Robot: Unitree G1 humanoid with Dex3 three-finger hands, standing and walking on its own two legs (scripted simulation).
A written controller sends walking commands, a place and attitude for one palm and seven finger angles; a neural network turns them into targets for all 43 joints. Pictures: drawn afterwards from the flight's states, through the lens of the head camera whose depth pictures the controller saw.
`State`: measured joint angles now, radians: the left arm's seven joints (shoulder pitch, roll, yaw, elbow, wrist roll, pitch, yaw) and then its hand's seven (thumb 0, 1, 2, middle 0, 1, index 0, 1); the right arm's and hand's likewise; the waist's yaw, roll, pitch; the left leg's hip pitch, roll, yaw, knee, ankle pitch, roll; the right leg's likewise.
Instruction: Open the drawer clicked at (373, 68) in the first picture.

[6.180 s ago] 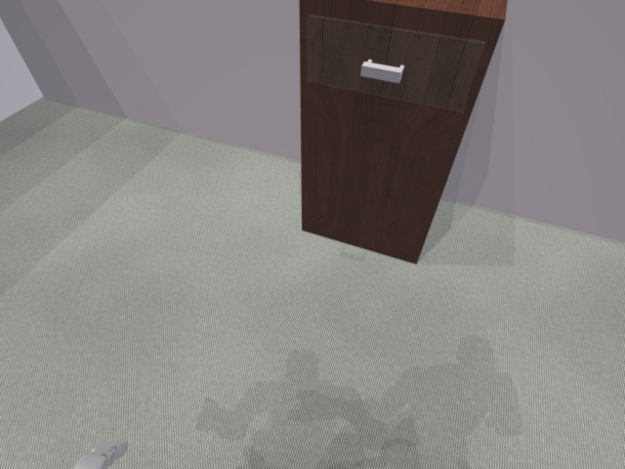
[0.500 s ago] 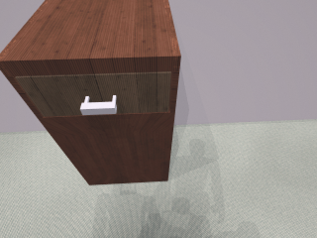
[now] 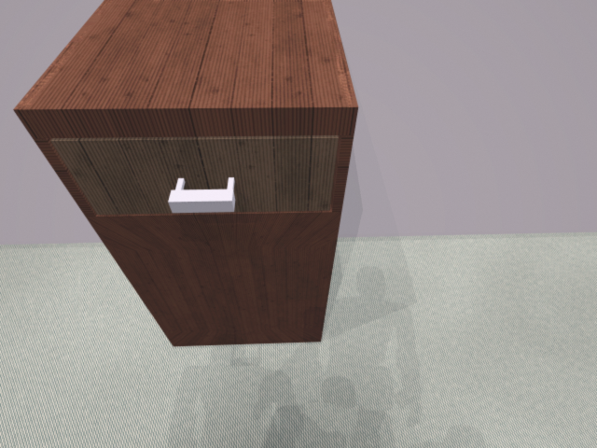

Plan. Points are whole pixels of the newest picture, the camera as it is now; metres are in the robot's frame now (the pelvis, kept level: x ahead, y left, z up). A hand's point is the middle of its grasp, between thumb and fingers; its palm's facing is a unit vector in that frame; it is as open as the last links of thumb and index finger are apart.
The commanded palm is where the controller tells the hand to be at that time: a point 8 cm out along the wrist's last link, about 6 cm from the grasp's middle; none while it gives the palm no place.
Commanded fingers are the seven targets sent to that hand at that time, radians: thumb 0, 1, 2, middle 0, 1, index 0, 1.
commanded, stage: raise the hand with hooked fingers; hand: left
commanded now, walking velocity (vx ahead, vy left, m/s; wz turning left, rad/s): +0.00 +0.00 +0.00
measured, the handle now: (204, 191) +0.51 +0.20 +0.02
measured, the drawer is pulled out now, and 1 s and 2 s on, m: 0.00 0.00 0.00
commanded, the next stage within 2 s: move the hooked fingers above the handle in 1.86 s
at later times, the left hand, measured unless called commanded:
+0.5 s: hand out of the picture +0.12 +0.22 -0.05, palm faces -0.01 -0.11 -0.99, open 9.2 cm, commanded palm +0.14 +0.23 +0.03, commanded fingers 0.00 0.25 0.62 -0.25 -0.72 -0.25 -0.72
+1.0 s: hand (121, 337) +0.23 +0.23 +0.05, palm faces +0.11 -0.10 -0.99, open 12.2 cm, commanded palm +0.21 +0.24 +0.11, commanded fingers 0.00 -0.34 0.37 -0.29 -1.10 -0.29 -1.10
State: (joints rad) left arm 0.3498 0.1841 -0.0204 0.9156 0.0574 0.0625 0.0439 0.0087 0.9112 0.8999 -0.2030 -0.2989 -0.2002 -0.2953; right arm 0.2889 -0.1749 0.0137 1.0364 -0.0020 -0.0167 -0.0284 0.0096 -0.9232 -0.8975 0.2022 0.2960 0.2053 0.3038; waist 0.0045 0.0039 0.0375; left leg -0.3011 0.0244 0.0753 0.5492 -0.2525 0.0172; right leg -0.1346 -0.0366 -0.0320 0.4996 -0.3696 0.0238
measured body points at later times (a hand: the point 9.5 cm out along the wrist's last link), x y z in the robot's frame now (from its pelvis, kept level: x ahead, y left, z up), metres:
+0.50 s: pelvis -0.04 -0.05 -0.05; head +0.00 -0.06 +0.40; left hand +0.12 +0.22 +0.00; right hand +0.22 -0.27 -0.12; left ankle +0.02 +0.11 -0.73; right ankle -0.07 -0.13 -0.73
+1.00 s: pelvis -0.01 -0.01 -0.02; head +0.02 -0.04 +0.43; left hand +0.22 +0.23 +0.10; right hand +0.17 -0.27 -0.13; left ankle +0.02 +0.11 -0.73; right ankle -0.07 -0.13 -0.73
